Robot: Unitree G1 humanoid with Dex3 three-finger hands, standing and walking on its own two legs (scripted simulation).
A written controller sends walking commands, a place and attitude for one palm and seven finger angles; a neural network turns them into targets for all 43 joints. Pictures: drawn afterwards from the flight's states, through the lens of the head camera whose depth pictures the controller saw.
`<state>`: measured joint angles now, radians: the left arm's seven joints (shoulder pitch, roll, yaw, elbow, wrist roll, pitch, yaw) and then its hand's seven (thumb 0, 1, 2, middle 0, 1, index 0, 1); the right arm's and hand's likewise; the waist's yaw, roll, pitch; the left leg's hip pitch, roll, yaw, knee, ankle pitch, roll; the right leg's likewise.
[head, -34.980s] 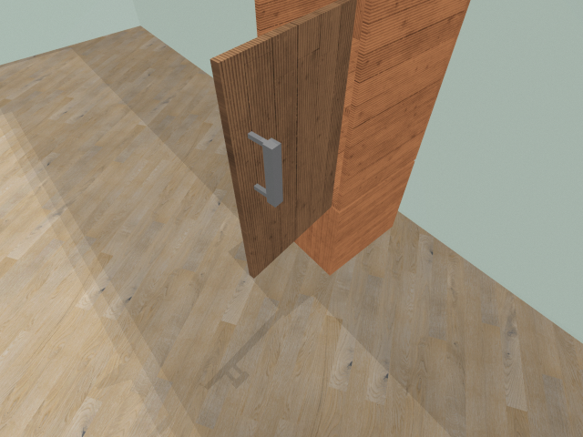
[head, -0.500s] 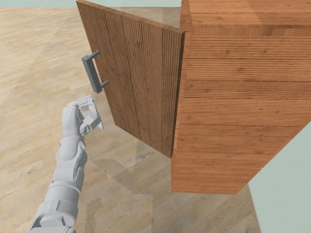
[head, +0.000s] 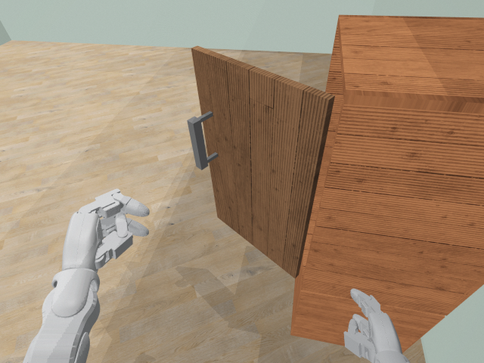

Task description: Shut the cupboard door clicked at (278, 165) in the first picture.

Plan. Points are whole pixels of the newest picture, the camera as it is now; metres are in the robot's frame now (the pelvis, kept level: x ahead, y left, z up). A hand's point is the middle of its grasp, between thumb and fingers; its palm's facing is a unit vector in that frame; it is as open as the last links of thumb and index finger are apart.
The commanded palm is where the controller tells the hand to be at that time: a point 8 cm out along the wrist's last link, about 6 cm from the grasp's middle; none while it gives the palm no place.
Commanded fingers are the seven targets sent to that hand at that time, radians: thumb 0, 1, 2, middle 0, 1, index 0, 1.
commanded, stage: draw the hand back to the body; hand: left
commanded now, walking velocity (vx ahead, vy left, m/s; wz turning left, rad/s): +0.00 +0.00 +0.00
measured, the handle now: (204, 140) +0.62 +0.17 +0.03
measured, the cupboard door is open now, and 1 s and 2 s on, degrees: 58 58 58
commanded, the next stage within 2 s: step back with the hand held close in 0.74 s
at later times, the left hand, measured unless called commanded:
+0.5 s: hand (39, 265) +0.18 +0.28 +0.16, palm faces +0.48 -0.77 -0.43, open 7.0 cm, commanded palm +0.14 +0.30 +0.17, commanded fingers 0.00 0.90 0.90 -0.20 -0.30 -0.20 -0.30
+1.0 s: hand (42, 263) +0.18 +0.27 +0.16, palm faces +0.45 -0.78 -0.44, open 7.4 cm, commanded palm +0.13 +0.31 +0.17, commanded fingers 0.00 0.90 0.90 -0.20 -0.30 -0.20 -0.30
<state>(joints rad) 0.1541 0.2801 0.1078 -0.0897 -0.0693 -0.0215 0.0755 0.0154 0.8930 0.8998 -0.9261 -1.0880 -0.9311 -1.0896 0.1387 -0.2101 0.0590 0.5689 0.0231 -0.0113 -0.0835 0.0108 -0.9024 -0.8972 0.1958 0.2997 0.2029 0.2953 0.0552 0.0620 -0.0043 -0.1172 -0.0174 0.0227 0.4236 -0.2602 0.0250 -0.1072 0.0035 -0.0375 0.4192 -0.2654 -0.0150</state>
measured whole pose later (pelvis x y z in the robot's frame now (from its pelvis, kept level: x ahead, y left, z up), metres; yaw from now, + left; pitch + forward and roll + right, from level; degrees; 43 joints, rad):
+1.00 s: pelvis -0.01 +0.01 +0.00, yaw +0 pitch -1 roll -1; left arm 0.49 0.36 0.37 -0.36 -0.07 -0.12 0.11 0.01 0.89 0.90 -0.21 -0.30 -0.21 -0.30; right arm 0.19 -0.23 0.01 0.62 0.01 -0.03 -0.07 0.01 -0.90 -0.90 0.20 0.30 0.20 0.30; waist 0.04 0.09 -0.03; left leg -0.19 0.00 0.02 0.48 -0.27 0.03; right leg -0.15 0.02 -0.04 0.40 -0.23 -0.01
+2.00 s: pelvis -0.11 +0.02 -0.03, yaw +2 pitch +1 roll -3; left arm 0.52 0.46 0.48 -0.49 -0.01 -0.27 0.16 0.01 0.88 0.90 -0.21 -0.30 -0.21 -0.30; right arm 0.25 -0.22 -0.01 0.59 0.00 -0.07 -0.09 0.01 -0.90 -0.90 0.20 0.30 0.21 0.30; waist -0.04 0.01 0.00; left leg -0.50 0.00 0.02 0.69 -0.21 0.07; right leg -0.40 0.05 0.03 0.66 -0.26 0.02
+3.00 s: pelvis -0.24 +0.05 -0.03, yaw -2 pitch -3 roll -3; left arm 0.40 0.42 0.46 -0.42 -0.07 -0.17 0.17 0.01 0.89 0.90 -0.21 -0.30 -0.21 -0.30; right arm 0.32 -0.23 -0.04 0.72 0.00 -0.09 -0.11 0.02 -0.90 -0.90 0.19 0.30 0.20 0.29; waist -0.06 -0.02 -0.02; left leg -0.50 -0.01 0.01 0.59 -0.05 0.03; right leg -0.12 0.05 0.04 0.72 -0.58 -0.01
